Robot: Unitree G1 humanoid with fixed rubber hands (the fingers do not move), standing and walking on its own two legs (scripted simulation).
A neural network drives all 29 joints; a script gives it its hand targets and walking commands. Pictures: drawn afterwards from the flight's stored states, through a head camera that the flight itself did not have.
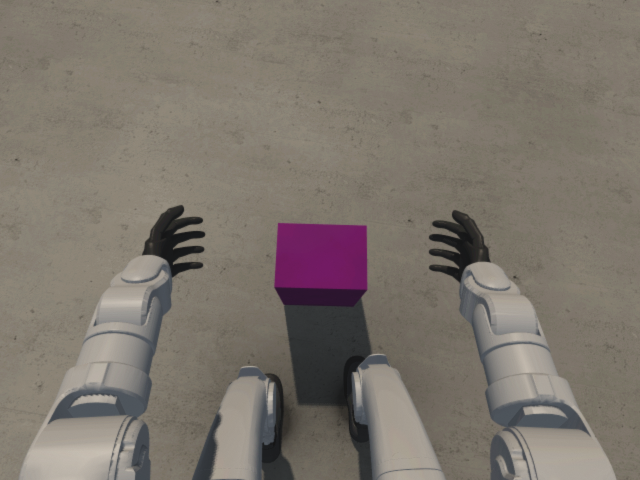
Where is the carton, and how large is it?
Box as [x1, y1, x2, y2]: [274, 223, 366, 306]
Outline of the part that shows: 278,223 274,287 283,303 352,306 366,290 366,226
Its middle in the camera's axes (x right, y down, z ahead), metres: +0.00 +0.07 +0.95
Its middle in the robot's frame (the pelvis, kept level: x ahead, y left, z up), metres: +0.47 -0.03 -0.54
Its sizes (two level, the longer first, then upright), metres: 0.192 0.140 0.281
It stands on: the floor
